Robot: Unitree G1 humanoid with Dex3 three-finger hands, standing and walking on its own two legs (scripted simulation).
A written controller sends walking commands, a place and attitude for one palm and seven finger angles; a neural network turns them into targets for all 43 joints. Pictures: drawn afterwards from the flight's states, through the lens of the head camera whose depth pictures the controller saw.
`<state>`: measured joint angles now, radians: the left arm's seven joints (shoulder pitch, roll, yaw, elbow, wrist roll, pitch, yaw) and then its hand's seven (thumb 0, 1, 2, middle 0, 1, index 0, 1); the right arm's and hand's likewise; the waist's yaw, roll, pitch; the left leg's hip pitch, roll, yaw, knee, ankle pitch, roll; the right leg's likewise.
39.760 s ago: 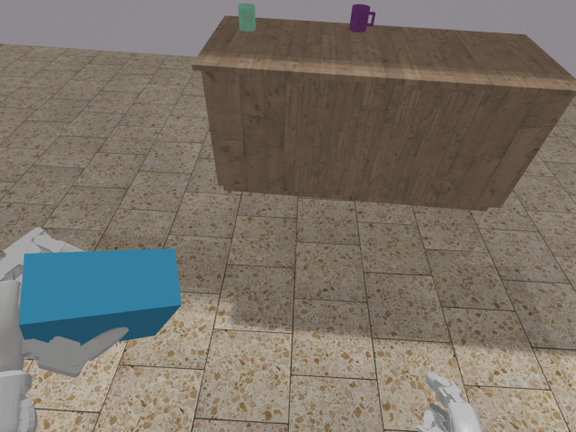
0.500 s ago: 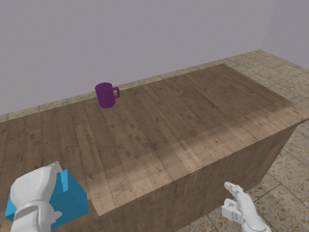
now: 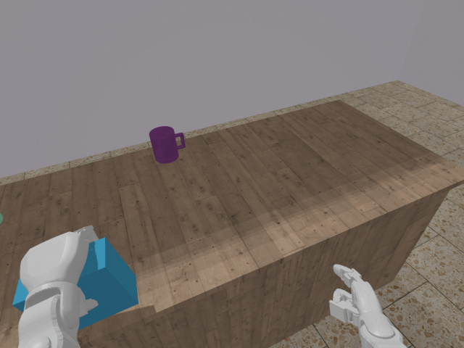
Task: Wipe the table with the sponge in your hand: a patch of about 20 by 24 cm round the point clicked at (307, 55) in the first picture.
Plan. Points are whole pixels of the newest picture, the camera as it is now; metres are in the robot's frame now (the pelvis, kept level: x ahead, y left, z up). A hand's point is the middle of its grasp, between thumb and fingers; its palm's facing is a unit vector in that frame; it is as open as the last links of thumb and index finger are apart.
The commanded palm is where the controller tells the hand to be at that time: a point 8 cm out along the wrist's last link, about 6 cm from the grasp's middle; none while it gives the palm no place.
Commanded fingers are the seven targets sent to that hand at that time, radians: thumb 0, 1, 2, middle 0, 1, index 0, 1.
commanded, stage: lift the sponge slowly off the table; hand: left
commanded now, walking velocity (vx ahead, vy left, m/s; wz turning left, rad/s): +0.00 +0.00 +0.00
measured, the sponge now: (90, 293) +0.18 +0.29 +0.02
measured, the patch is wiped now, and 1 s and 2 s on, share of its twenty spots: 1.00 1.00 1.00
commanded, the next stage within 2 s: bring the sponge back beside the body in 0.96 s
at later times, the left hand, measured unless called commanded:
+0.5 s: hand (73, 262) +0.18 +0.29 +0.10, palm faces +0.10 -0.11 -0.99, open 9.8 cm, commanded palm +0.15 +0.29 +0.17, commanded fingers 0.00 0.10 1.30 -1.20 -1.60 -1.20 -1.60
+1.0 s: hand (64, 247) +0.19 +0.30 +0.13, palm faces +0.15 -0.12 -0.98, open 9.8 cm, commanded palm +0.15 +0.29 +0.20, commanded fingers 0.00 0.10 1.30 -1.20 -1.60 -1.20 -1.60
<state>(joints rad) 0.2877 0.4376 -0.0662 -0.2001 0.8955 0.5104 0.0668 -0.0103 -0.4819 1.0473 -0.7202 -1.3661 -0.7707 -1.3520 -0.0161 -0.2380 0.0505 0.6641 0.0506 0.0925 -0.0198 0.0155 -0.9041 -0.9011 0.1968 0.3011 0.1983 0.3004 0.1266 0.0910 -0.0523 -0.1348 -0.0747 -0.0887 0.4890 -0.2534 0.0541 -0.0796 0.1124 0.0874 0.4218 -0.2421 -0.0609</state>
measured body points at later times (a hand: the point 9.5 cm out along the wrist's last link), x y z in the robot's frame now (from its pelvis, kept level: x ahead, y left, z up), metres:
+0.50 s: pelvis -0.01 -0.02 +0.00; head -0.06 -0.06 +0.45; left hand +0.17 +0.29 +0.16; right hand +0.25 -0.21 -0.06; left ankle +0.01 +0.09 -0.74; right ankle -0.01 -0.09 -0.74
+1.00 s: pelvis -0.01 -0.02 +0.00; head -0.06 -0.05 +0.45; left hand +0.18 +0.30 +0.18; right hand +0.26 -0.20 -0.05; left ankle +0.01 +0.09 -0.74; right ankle -0.01 -0.09 -0.74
